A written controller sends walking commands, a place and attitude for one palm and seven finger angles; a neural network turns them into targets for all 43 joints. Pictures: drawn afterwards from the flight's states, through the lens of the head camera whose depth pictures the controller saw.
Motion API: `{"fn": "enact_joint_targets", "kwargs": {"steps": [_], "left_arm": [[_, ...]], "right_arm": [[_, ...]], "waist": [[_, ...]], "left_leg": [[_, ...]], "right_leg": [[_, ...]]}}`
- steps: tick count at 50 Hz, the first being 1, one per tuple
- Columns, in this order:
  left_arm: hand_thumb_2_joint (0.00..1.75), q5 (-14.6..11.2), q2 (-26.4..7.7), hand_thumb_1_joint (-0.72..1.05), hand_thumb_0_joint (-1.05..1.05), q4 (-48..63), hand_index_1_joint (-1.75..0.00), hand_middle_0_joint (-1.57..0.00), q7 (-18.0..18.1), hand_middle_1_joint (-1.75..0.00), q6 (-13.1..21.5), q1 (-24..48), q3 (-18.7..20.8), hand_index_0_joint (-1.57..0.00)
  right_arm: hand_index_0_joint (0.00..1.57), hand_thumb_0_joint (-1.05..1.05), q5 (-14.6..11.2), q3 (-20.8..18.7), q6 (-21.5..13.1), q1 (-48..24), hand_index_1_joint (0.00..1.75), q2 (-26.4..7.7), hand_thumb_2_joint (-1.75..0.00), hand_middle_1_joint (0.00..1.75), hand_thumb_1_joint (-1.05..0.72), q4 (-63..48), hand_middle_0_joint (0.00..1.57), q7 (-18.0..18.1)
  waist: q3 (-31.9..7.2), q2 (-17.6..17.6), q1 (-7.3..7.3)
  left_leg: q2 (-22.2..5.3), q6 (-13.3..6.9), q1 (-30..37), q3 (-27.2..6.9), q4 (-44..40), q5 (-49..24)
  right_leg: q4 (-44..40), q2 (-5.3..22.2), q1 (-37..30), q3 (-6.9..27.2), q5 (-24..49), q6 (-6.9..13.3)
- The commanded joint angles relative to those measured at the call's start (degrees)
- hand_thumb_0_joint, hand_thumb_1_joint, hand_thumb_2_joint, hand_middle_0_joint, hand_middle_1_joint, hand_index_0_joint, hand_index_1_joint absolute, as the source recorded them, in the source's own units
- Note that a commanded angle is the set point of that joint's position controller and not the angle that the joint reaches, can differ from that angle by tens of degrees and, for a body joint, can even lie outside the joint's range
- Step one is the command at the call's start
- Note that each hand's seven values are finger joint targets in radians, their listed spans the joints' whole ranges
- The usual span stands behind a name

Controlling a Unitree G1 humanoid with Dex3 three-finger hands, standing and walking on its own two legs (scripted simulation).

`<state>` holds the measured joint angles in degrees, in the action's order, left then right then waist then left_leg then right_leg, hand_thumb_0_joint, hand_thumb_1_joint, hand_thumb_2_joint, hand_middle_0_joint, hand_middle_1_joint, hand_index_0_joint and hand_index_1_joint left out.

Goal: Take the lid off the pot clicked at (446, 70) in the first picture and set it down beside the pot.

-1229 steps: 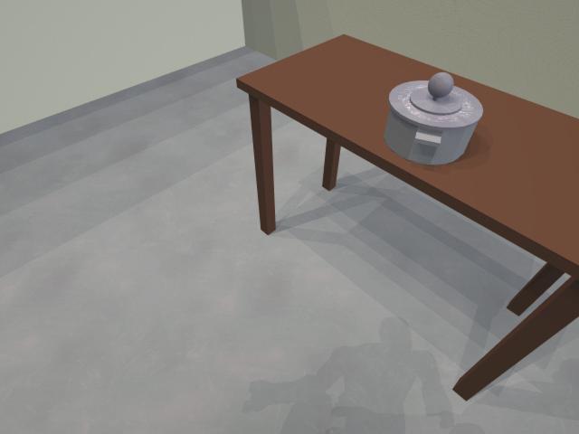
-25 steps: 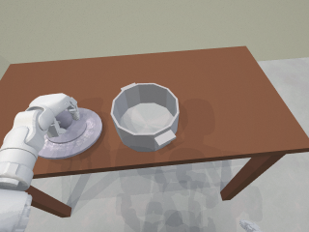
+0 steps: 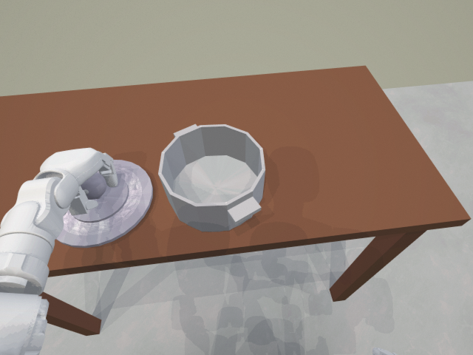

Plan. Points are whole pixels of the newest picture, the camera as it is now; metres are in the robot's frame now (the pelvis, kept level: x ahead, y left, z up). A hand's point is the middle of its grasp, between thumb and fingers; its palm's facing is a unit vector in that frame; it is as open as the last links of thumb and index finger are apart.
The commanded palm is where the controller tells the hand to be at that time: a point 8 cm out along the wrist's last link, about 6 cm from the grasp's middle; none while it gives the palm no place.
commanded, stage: open the fingers wide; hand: left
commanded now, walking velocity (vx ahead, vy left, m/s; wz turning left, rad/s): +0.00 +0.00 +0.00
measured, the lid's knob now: (91, 185) +0.41 +0.28 +0.03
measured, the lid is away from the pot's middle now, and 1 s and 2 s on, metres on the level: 0.23 0.24 0.24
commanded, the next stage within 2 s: raise the empty hand in 0.90 s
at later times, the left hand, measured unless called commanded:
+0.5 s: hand (83, 184) +0.40 +0.28 +0.05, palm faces -0.37 -0.08 -0.93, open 9.1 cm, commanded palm +0.40 +0.28 +0.11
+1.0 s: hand (83, 186) +0.40 +0.28 +0.05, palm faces -0.39 -0.08 -0.92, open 11.0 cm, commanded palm +0.40 +0.29 +0.12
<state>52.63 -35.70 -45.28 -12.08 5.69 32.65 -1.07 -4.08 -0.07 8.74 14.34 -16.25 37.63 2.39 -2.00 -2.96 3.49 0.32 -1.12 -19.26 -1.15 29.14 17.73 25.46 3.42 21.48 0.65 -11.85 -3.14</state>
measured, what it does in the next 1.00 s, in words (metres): stands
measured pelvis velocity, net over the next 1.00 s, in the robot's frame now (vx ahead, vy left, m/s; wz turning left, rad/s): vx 0.00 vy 0.00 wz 0.00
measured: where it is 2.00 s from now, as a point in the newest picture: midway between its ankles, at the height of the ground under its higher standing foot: outside the picture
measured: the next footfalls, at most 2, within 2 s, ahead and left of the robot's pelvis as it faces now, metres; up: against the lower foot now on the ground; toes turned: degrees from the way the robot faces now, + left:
none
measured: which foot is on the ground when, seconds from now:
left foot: down 0.00-1.00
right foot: down 0.00-1.00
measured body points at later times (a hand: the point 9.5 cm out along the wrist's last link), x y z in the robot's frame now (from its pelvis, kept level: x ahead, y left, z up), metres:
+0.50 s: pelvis +0.00 +0.00 +0.00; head +0.05 -0.01 +0.45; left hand +0.42 +0.28 +0.10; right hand +0.08 -0.26 -0.13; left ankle -0.04 +0.11 -0.74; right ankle +0.00 -0.17 -0.74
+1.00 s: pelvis +0.00 +0.00 +0.00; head +0.05 -0.01 +0.45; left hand +0.41 +0.28 +0.10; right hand +0.10 -0.26 -0.13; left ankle -0.04 +0.11 -0.74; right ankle +0.00 -0.17 -0.74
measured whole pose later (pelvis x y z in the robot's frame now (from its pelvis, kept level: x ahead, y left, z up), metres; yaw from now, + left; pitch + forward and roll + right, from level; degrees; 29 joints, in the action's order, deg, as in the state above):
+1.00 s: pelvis +0.00 +0.00 +0.00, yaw +0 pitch +8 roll -1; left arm 52.2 -35.6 -44.9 -12.7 1.9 34.3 -2.8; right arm -4.6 0.4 9.2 13.9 -16.4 36.7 1.8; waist -2.4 -3.3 3.3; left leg 0.5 -1.3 -19.8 -1.2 30.2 18.3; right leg 26.4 3.6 21.9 0.6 -12.4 -3.3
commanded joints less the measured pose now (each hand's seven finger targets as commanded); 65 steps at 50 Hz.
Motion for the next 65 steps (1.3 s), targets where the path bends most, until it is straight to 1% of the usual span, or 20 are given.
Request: {"fn": "enact_joint_targets", "kwargs": {"steps": [1, 6, 9, 11, 14, 16, 18, 21, 23, 26, 29, 31, 34, 41, 49, 52, 56, 58, 61, 65], "left_arm": [[1.14, 0.36, -22.21, 0.27, 0.00, 14.01, -0.85, -0.82, 4.17, -0.84, -0.67, 27.09, 8.57, -0.81], [1.09, -0.38, -21.65, 0.21, 0.00, 8.64, -0.82, -0.76, 3.18, -0.81, -1.84, 26.31, 7.59, -0.75], [1.06, -0.31, -18.43, 0.17, 0.00, 12.06, -0.80, -0.72, 2.26, -0.79, -1.29, 30.96, 4.16, -0.71], [1.04, -0.26, -22.36, 0.14, 0.00, 10.95, -0.79, -0.69, 2.23, -0.78, -0.68, 28.08, 7.90, -0.69], [1.01, -0.48, -18.91, 0.10, 0.00, 7.50, -0.77, -0.65, 1.95, -0.77, -0.76, 26.68, 5.78, -0.65], [0.98, -0.17, -21.88, 0.08, 0.00, 11.94, -0.77, -0.62, 2.23, -0.76, 0.00, 28.96, 7.49, -0.62], [0.96, -0.40, -16.44, 0.05, 0.00, 11.88, -0.76, -0.60, 2.36, -0.75, -0.71, 26.86, 4.02, -0.59], [0.93, -0.79, -19.09, 0.01, 0.00, 10.22, -0.74, -0.56, 2.64, -0.73, -1.50, 25.15, 6.40, -0.56], [0.92, -0.75, -15.04, -0.02, 0.00, 10.03, -0.72, -0.54, 2.51, -0.72, -2.38, 23.99, 3.30, -0.53], [0.90, -0.50, -18.79, -0.06, 0.00, 9.06, -0.68, -0.51, 2.38, -0.68, -3.01, 25.99, 5.37, -0.50], [0.88, -0.23, -16.61, -0.11, 0.00, 12.26, -0.65, -0.48, 2.27, -0.65, -3.13, 28.02, 3.49, -0.48], [0.88, -0.22, -21.14, -0.12, 0.00, 9.99, -0.64, -0.47, 2.59, -0.64, -2.98, 24.79, 7.57, -0.47], [0.89, -0.43, -15.13, -0.13, 0.00, 10.85, -0.62, -0.47, 2.24, -0.62, -3.50, 25.35, 2.84, -0.47], [0.91, -0.70, -19.33, -0.14, 0.00, 12.13, -0.59, -0.49, 2.19, -0.59, -4.09, 23.21, 6.34, -0.49], [0.92, -0.57, -17.20, -0.14, 0.00, 10.26, -0.58, -0.49, 1.21, -0.58, -3.48, 25.03, 4.26, -0.49], [0.92, -0.73, -19.99, -0.14, 0.00, 16.01, -0.58, -0.49, 1.34, -0.58, -2.65, 26.91, 6.43, -0.49], [0.92, -1.28, -20.49, -0.14, 0.00, 14.96, -0.58, -0.49, 1.33, -0.58, -3.80, 24.21, 7.22, -0.49], [0.92, -1.50, -16.55, -0.14, 0.00, 14.05, -0.58, -0.49, 0.87, -0.58, -4.92, 23.64, 3.92, -0.49], [0.92, -1.71, -20.19, -0.14, 0.00, 16.41, -0.58, -0.49, 0.21, -0.58, -5.60, 26.32, 5.85, -0.49], [0.92, -1.93, -18.66, -0.14, 0.00, 16.90, -0.58, -0.49, -1.07, -0.58, -6.51, 25.94, 4.75, -0.49]], "right_arm": [[0.20, 0.00, 0.30, -3.00, -1.57, -0.09, 0.30, -8.22, -0.90, 0.30, -0.90, -6.48, 0.20, 0.69], [0.20, 0.00, 0.15, -2.83, -1.44, 0.56, 0.30, -8.87, -0.90, 0.30, -0.90, -5.92, 0.20, 0.91], [0.20, 0.00, -0.09, -2.87, -1.55, 0.29, 0.30, -8.04, -0.90, 0.30, -0.90, -6.19, 0.20, 1.35], [0.20, 0.00, 0.17, -2.92, -1.67, 0.85, 0.30, -8.61, -0.90, 0.30, -0.90, -6.14, 0.20, 1.54], [0.20, 0.00, 0.04, -2.91, -1.31, 1.11, 0.30, -8.15, -0.90, 0.30, -0.90, -5.68, 0.20, 1.28], [0.20, 0.00, 0.21, -2.92, -1.29, 0.62, 0.30, -8.57, -0.90, 0.30, -0.90, -6.23, 0.20, 1.24], [0.20, 0.00, 0.10, -3.05, -1.10, 0.49, 0.30, -7.79, -0.90, 0.30, -0.90, -6.39, 0.20, 0.83], [0.20, 0.00, 0.07, -3.02, -0.80, 0.79, 0.30, -8.77, -0.90, 0.30, -0.90, -6.16, 0.20, 0.26], [0.20, 0.00, -0.15, -2.96, -0.60, 0.14, 0.30, -8.15, -0.90, 0.30, -0.90, -6.51, 0.20, -0.14], [0.20, 0.00, -0.13, -2.91, -0.47, 0.31, 0.30, -9.01, -0.90, 0.30, -0.90, -6.22, 0.20, -0.11], [0.20, 0.00, -0.18, -2.84, -0.70, 0.20, 0.30, -8.05, -0.90, 0.30, -0.90, -6.70, 0.20, 0.10], [0.20, 0.00, 0.02, -2.68, -0.97, 0.55, 0.30, -8.74, -0.90, 0.30, -0.90, -6.66, 0.20, 0.27], [0.20, 0.00, -0.21, -2.73, -0.80, 0.00, 0.30, -7.97, -0.90, 0.30, -0.90, -6.76, 0.20, -0.32], [0.20, 0.00, -0.14, -2.67, -0.87, -0.52, 0.30, -8.71, -0.90, 0.30, -0.90, -7.35, 0.20, -0.54], [0.20, 0.00, -0.26, -2.61, -1.01, -0.02, 0.30, -8.06, -0.90, 0.30, -0.90, -6.81, 0.20, 0.35], [0.20, 0.00, -0.04, -2.83, -1.06, -0.23, 0.30, -8.06, -0.90, 0.30, -0.90, -7.24, 0.20, 0.39], [0.20, 0.00, -0.24, -2.66, -1.05, -0.82, 0.30, -8.56, -0.90, 0.30, -0.90, -7.16, 0.20, 0.00], [0.20, 0.00, -0.52, -2.50, -1.01, -1.45, 0.30, -8.04, -0.90, 0.30, -0.90, -7.32, 0.20, -0.30], [0.20, 0.00, -0.32, -2.44, -1.19, -1.68, 0.30, -8.82, -0.90, 0.30, -0.90, -7.68, 0.20, -0.21], [0.20, 0.00, -0.68, -2.31, -1.44, -2.00, 0.30, -8.24, -0.90, 0.30, -0.90, -7.82, 0.20, -0.14]], "waist": [[-23.44, -4.83, -0.58], [-20.36, -1.17, 0.11], [-22.27, -3.84, 0.80], [-22.33, -3.49, 0.13], [-20.24, -1.24, 0.31], [-22.35, -3.76, -0.01], [-22.42, -3.52, 0.38], [-20.36, -1.57, -0.29], [-20.02, -1.68, -0.12], [-19.41, 0.47, -0.07], [-22.24, -2.95, 0.11], [-21.38, -1.49, -0.49], [-20.28, -2.19, -0.03], [-19.85, -0.95, -0.64], [-20.05, -1.09, 0.22], [-23.96, -3.24, -0.20], [-20.75, -2.45, -0.48], [-18.93, -2.31, -0.15], [-19.85, -1.44, -0.33], [-19.75, -1.86, -0.25]], "left_leg": [[1.29, -2.79, 8.99, 1.27, -1.35, -28.49], [1.62, -2.89, 6.26, 1.75, -1.54, -22.89], [1.63, -3.12, 8.97, 1.55, -1.49, -24.27], [1.45, -3.08, 9.12, 1.30, -1.08, -25.93], [1.52, -3.05, 7.21, 1.65, -0.95, -24.68], [1.33, -2.90, 8.61, 1.23, -0.99, -27.20], [1.11, -2.83, 10.13, 0.84, -0.50, -29.23], [0.89, -2.57, 7.92, 0.73, -1.29, -27.00], [1.06, -2.60, 7.81, 0.89, -1.09, -27.05], [1.16, -2.70, 6.28, 1.26, -1.50, -23.39], [1.20, -2.73, 9.20, 0.85, -1.27, -26.86], [1.19, -2.71, 7.89, 0.86, -1.00, -27.25], [1.01, -2.53, 8.03, 1.07, -1.19, -27.10], [1.10, -2.62, 6.92, 1.06, -1.18, -26.80], [1.53, -2.86, 7.38, 1.58, -0.79, -25.10], [1.23, -2.93, 10.18, 0.96, -0.62, -29.33], [1.05, -2.64, 8.79, 0.80, -1.22, -28.81], [1.21, -2.60, 8.61, 0.82, -1.48, -27.57], [1.19, -2.73, 8.84, 0.71, -2.18, -26.64], [1.32, -2.69, 9.93, 0.53, -2.46, -27.29]], "right_leg": [[0.99, -4.00, -11.60, -4.00, 19.25, 5.75], [0.60, -3.97, -10.68, -4.09, 17.35, 5.67], [0.69, -4.20, -9.66, -4.21, 17.06, 5.58], [0.65, -4.10, -10.07, -4.09, 17.51, 5.77], [0.92, -4.34, -9.13, -4.44, 17.31, 5.55], [1.02, -3.96, -9.98, -4.14, 18.26, 5.79], [1.03, -4.44, -8.35, -4.54, 17.80, 5.52], [0.89, -4.15, -8.76, -4.55, 16.92, 5.79], [1.10, -4.34, -8.29, -4.73, 16.95, 5.60], [0.80, -4.08, -9.16, -4.28, 16.20, 5.74], [1.27, -4.30, -9.24, -4.43, 17.02, 5.64], [1.23, -4.14, -10.20, -4.30, 17.91, 5.72], [1.17, -4.27, -8.72, -4.55, 17.41, 5.55], [1.13, -4.04, -10.34, -4.34, 18.22, 5.65], [1.27, -4.34, -9.38, -4.47, 17.76, 5.52], [1.33, -4.29, -11.12, -4.19, 19.30, 5.51], [0.70, -4.08, -11.12, -4.46, 19.22, 5.65], [0.42, -4.31, -10.12, -4.70, 18.17, 5.50], [0.03, -4.00, -11.93, -4.48, 18.39, 5.74], [-0.26, -4.27, -12.14, -4.72, 18.40, 5.50]]}}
